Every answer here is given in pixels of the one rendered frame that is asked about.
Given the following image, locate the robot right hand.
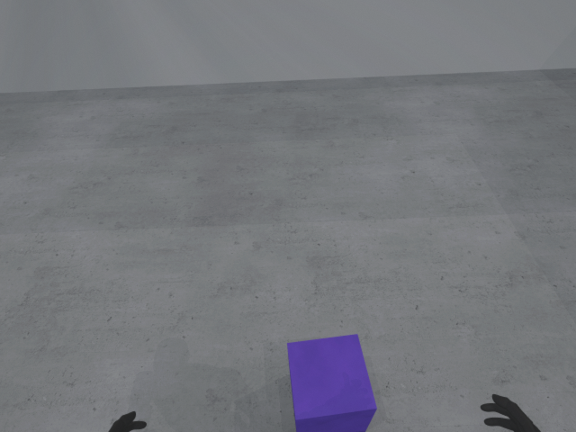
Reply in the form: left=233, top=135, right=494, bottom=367
left=481, top=394, right=541, bottom=432

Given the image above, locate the robot left hand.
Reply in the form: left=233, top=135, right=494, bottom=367
left=109, top=411, right=147, bottom=432

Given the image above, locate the carton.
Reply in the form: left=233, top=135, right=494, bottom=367
left=287, top=334, right=377, bottom=432

